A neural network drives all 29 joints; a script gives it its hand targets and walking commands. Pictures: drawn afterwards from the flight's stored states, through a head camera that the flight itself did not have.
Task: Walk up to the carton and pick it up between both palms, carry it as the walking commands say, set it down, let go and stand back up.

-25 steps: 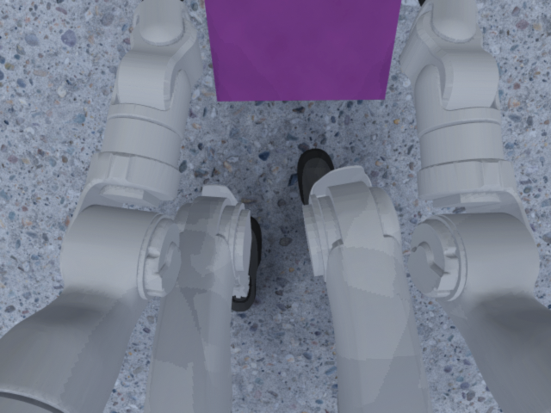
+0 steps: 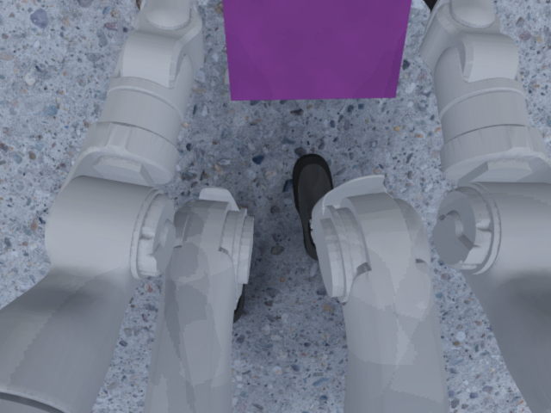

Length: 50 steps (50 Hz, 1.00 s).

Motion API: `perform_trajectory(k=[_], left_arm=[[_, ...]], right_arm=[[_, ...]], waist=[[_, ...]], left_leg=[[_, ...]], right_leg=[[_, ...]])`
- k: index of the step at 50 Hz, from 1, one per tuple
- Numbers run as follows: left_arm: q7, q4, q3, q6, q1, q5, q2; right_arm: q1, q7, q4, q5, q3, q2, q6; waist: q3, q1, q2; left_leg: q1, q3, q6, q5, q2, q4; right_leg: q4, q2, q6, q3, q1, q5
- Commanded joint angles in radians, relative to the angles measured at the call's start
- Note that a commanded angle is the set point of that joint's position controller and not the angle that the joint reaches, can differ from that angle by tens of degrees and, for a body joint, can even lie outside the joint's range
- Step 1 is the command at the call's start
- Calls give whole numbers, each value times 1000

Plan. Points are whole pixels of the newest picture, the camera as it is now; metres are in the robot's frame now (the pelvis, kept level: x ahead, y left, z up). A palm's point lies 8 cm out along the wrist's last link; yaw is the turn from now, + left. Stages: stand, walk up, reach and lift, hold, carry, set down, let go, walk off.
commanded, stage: set down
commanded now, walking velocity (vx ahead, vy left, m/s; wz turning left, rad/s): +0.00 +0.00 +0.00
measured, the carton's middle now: (309, 4) +0.55 -0.10 -0.25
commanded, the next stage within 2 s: none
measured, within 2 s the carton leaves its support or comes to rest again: rests again in 1.80 s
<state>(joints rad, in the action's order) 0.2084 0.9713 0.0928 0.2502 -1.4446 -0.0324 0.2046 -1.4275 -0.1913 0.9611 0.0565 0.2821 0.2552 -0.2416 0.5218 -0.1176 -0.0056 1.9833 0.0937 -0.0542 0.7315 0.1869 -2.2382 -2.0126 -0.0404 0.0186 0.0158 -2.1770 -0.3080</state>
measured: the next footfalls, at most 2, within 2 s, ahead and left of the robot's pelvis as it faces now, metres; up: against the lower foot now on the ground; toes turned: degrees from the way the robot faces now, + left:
none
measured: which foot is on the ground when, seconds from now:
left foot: down 0.00-1.00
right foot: down 0.00-1.00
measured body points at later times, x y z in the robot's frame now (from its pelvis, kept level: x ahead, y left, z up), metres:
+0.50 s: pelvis +0.01 +0.00 -0.03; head +0.37 +0.01 +0.23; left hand +0.57 +0.06 -0.20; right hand +0.54 -0.24 -0.18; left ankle +0.08 +0.08 -0.35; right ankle +0.19 -0.10 -0.35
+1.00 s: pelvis +0.02 -0.01 -0.03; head +0.38 +0.00 +0.23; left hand +0.57 +0.07 -0.21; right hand +0.54 -0.23 -0.20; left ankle +0.08 +0.08 -0.35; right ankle +0.19 -0.10 -0.35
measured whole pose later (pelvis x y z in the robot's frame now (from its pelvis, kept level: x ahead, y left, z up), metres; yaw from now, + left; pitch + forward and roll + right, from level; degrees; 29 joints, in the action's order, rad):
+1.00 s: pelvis +0.02 -0.01 -0.03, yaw +1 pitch +34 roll -2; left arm 0.12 1.11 0.05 0.18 -1.47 0.00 0.21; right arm -1.45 -0.10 1.24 0.13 0.28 0.32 -0.11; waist 0.38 -0.10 -0.01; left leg 2.15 0.05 -0.04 0.77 0.21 -2.33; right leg -2.09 0.03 0.06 0.08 -2.32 -0.35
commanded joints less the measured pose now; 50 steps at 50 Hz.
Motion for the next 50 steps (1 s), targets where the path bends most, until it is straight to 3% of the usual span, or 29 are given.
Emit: perform_trajectory(k=[1, 7, 8, 10, 13, 14, 17, 22, 27, 31, 34, 39, 42, 45, 46, 50], left_arm=[[-263, -340, -366, -117, -840, -124, -884], [-252, -273, -386, -126, -820, -123, -868], [-254, -243, -366, -124, -804, -110, -858], [-259, -200, -340, -123, -756, -91, -865], [-262, -223, -347, -128, -769, -97, -872], [-263, -232, -339, -128, -764, -89, -869], [-261, -241, -348, -129, -774, -92, -865], [-276, -192, -336, -115, -739, -70, -865], [-297, -129, -266, -120, -684, -38, -844], [-314, -140, -283, -140, -706, -65, -855], [-315, -150, -300, -152, -715, -82, -831], [-314, -115, -279, -155, -650, -59, -814], [-312, -98, -262, -155, -618, -39, -790], [-309, -97, -262, -156, -620, -35, -782], [-307, -92, -251, -154, -612, -27, -768], [-306, -90, -250, -153, -607, -15, -752]], right_arm=[[-651, 294, -154, 142, -336, -986, 57], [-617, 300, -33, 139, -270, -912, 85], [-624, 305, -14, 134, -255, -898, 88], [-634, 318, -11, 131, -243, -881, 93], [-623, 330, -13, 131, -227, -866, 99], [-627, 332, -25, 140, -222, -864, 103], [-617, 333, -1, 146, -211, -853, 107], [-613, 342, 45, 136, -193, -837, 108], [-576, 339, 77, 109, -178, -831, 113], [-572, 319, 47, 100, -173, -818, 138], [-554, 304, 66, 105, -169, -812, 150], [-518, 304, 90, 92, -151, -795, 158], [-517, 307, 83, 102, -158, -788, 164], [-523, 308, 73, 109, -165, -775, 169], [-528, 309, 66, 114, -167, -767, 171], [-505, 308, 91, 117, -159, -756, 171]], waist=[[-1740, 7, 118], [-1570, -43, 175], [-1518, -38, 182], [-1462, -30, 189], [-1484, -61, 192], [-1493, -51, 206], [-1499, -61, 216], [-1366, -54, 234], [-1150, -23, 215], [-1180, -66, 200], [-1198, -79, 204], [-1152, -74, 195], [-1130, -45, 189], [-1122, -43, 189], [-1118, -29, 192], [-1091, -34, 197]], left_leg=[[-289, -170, 8, -340, -25, 312], [-284, -186, 20, -372, -33, 291], [-263, -189, 19, -359, -36, 288], [-252, -193, 14, -376, -40, 283], [-262, -200, 17, -414, -42, 273], [-251, -193, 18, -416, -41, 268], [-241, -195, 19, -431, -43, 258], [-157, -200, 15, -349, -49, 277], [24, -191, 6, -268, -45, 274], [104, -185, 7, -268, -43, 252], [122, -185, 12, -296, -43, 245], [138, -197, 13, -311, -43, 248], [159, -197, 9, -314, -45, 249], [160, -201, 5, -308, -47, 246], [158, -198, 6, -308, -48, 248], [170, -202, 2, -288, -55, 246]], right_leg=[[-23, -53, 11, -30, 864, 240], [-51, -45, 25, -28, 736, 237], [-56, -43, 28, -34, 702, 214], [-64, -38, 28, -37, 661, 210], [-75, -34, 32, -31, 653, 235], [-75, -35, 33, -38, 659, 243], [-83, -31, 35, -42, 652, 252], [-82, -25, 41, -47, 603, 187], [-62, -20, 43, -81, 579, 158], [-65, -22, 45, -95, 635, 219], [-66, -26, 50, -101, 669, 272], [-65, -24, 55, -107, 634, 274], [-66, -23, 52, -114, 627, 278], [-68, -23, 52, -117, 607, 269], [-70, -24, 51, -116, 604, 267], [-73, -23, 50, -121, 587, 249]])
